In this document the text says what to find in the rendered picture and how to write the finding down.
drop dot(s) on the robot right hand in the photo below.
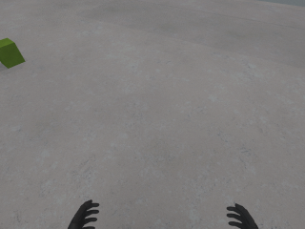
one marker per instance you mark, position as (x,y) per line
(244,217)

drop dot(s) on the robot left hand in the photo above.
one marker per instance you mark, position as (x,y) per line
(78,221)

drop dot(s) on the carton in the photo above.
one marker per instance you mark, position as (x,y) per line
(10,56)

